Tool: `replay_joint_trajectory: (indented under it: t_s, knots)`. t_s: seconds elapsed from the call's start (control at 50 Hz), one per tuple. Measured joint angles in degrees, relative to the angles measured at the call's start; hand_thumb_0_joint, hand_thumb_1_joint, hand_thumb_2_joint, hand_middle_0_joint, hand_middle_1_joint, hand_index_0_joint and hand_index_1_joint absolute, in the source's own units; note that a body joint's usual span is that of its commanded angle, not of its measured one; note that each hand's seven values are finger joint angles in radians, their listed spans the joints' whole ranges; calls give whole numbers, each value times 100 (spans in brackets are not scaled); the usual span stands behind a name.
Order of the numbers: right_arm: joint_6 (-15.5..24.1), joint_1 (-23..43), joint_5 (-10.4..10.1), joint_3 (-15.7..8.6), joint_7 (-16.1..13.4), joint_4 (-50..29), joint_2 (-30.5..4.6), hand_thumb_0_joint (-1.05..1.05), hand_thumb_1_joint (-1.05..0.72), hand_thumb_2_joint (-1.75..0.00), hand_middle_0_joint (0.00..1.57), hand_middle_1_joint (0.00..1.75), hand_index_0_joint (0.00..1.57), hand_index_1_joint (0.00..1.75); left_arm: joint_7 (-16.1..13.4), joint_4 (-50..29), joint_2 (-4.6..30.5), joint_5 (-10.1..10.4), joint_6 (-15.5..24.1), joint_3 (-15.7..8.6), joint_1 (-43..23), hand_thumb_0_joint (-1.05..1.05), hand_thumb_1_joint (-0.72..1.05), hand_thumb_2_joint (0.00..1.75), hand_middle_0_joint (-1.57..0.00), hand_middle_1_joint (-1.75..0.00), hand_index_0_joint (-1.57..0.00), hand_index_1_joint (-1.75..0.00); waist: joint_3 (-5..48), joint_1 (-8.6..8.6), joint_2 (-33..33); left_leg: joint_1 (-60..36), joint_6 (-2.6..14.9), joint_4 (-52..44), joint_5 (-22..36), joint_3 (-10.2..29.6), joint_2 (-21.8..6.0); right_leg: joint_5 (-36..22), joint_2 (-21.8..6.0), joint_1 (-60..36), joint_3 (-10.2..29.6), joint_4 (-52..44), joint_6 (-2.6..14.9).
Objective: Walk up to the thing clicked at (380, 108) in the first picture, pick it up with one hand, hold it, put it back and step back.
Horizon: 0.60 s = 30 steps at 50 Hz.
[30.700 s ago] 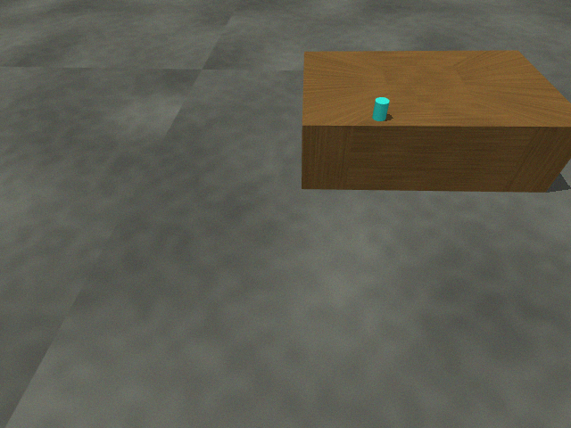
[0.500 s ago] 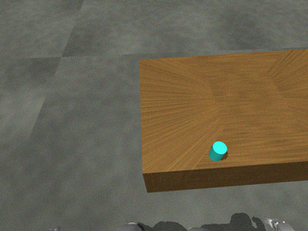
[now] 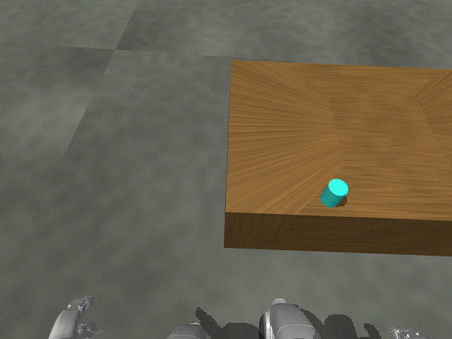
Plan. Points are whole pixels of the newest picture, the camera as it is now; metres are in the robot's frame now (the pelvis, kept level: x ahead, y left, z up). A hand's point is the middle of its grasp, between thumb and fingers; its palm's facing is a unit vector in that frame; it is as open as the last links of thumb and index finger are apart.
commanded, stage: step back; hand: right
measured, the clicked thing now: (333, 193) +0.53 -0.32 -0.32
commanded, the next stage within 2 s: none
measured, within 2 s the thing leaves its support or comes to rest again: neither
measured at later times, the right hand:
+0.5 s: hand out of the picture -0.04 -0.26 -0.14, palm faces +0.10 +0.94 -0.33, open 7.4 cm
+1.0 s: hand out of the picture -0.21 -0.24 -0.11, palm faces +0.02 +0.89 -0.45, open 7.4 cm
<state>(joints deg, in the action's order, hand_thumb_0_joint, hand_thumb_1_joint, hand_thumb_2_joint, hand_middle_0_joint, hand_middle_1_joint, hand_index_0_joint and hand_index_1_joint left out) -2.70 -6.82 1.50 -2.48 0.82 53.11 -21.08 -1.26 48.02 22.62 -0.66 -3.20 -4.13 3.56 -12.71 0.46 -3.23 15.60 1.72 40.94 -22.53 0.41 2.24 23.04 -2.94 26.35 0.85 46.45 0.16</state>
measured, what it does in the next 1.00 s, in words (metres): walks backwards: right foot, then left foot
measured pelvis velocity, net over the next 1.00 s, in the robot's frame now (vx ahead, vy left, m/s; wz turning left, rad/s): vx -0.28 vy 0.04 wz -0.08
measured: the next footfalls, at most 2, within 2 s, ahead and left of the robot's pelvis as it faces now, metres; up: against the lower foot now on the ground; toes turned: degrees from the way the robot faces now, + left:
right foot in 0.38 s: -0.10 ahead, -0.11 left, +0.00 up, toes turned -4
left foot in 0.76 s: -0.19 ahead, +0.15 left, +0.00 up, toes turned -4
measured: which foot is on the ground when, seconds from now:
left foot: down 0.00-0.44, up 0.46-0.74, down 0.76-1.00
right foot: up 0.00-0.36, down 0.38-0.78, up 0.80-1.00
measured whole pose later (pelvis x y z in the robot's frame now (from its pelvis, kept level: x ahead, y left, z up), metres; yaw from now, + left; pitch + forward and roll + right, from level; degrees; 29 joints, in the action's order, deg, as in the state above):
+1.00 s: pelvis -0.28 +0.04 +0.02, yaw -4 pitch -1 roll -2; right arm -1.6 -8.8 1.9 -2.3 -0.5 49.5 -20.9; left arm -0.3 46.7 22.8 -0.8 -4.1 -4.8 7.5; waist -8.8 0.1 -2.3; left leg 18.5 1.4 33.4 -14.0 0.9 -1.6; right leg 28.7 5.7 24.2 8.4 67.4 -0.7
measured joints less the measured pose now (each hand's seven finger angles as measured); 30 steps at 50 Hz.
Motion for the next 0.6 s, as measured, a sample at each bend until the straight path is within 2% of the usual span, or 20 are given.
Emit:
replay_joint_trajectory:
  t_s: [0.02,0.06,0.1,0.14,0.2,0.28,0.34,0.38,0.42,0.44,0.48,0.5,0.54,0.6]
  knots:
    - [8,-50,9,15,24,-23,12,0,-90,-89,20,30,20,30,-18,80,-16,-14,-44,-9,36,0,91,90,-20,-30,-21,-30,78,-80,81,39,33,-18,41,79,-73,500,292,84,207,511,14]
    - [-1,-146,38,38,15,-36,49,0,-90,-89,20,30,20,30,-24,176,-22,-3,-92,-26,114,0,91,90,-20,-30,-21,-30,236,-172,171,49,58,-273,251,194,-166,787,738,208,499,1514,60]
    - [-34,-163,53,57,-24,-44,85,0,-90,-89,21,31,20,30,-20,157,12,40,-63,-54,246,0,91,90,-20,-30,-21,-30,377,-101,127,39,57,-633,514,112,-199,604,968,282,722,2170,96]
    - [-26,-106,26,42,-56,-94,79,0,-90,-89,21,31,20,30,-15,129,41,38,-11,-81,373,0,91,90,-20,-30,-21,-30,402,-28,115,60,86,-834,698,14,-229,480,1028,205,769,2452,28]
    - [23,41,-22,11,-103,-245,65,0,-90,-89,21,31,20,30,-18,134,81,8,27,-101,538,0,91,90,-20,-30,-21,-30,327,38,106,142,123,-902,854,-143,-249,396,923,-112,747,2198,-131]
    - [71,256,-52,3,-111,-485,45,0,-90,-89,21,31,20,30,7,201,84,-4,24,-80,671,0,91,90,-20,-30,-21,-30,172,69,139,333,152,-749,951,-380,-293,506,670,-611,591,1137,-232]
    - [40,360,-44,9,-81,-603,2,0,-90,-89,21,31,20,30,48,237,38,-17,62,-44,724,0,91,90,-20,-30,-21,-30,121,76,214,547,128,-515,979,-542,-347,382,461,-999,362,69,-182]
    - [-4,392,-64,4,-61,-622,-37,0,-90,-89,21,31,20,30,87,265,-2,-39,107,-24,760,0,91,90,-20,-30,-21,-30,146,77,289,725,86,-314,983,-622,-392,51,392,-1278,233,-673,-78]
    - [-64,411,-100,-46,-56,-545,-146,0,-90,-89,21,31,20,30,116,329,-177,-86,141,-5,735,0,91,90,-20,-30,-21,-30,94,3,670,821,26,-171,1034,-458,-581,-111,585,-1364,67,-867,15]
    - [-96,360,-122,-68,-59,-491,-161,0,-90,-89,21,30,20,30,147,305,-233,-110,152,13,786,0,91,90,-20,-30,-21,-30,154,-33,770,886,-8,-115,847,-325,-548,-169,613,-1337,6,-887,44]
    - [-152,212,-150,-85,-79,-369,-105,0,-90,-89,20,30,20,30,194,220,-233,-159,141,36,897,0,91,90,-20,-30,-21,-30,316,61,630,1117,-119,644,-135,-16,-153,-232,467,-1179,110,-824,116]
    - [-167,144,-161,-76,-74,-316,-87,0,-90,-89,20,30,20,30,187,187,-226,-169,129,31,928,0,91,90,-20,-30,-21,-30,357,129,527,1192,-145,1153,-363,129,43,-301,384,-1134,207,-854,129]
    - [-155,-4,-190,-67,-61,-253,-114,0,-90,-89,20,30,20,30,152,144,-240,-171,109,21,937,0,91,90,-20,-30,-21,-30,432,136,450,1252,-166,1942,-416,475,343,-504,274,-1078,269,-1044,96]
    - [-85,-264,-197,-72,-112,-230,-202,0,-90,-89,20,30,20,30,115,32,-248,-175,82,-13,801,0,90,90,-20,-30,-21,-30,529,45,488,1119,-222,2427,-394,778,463,-759,221,-905,177,-1246,53]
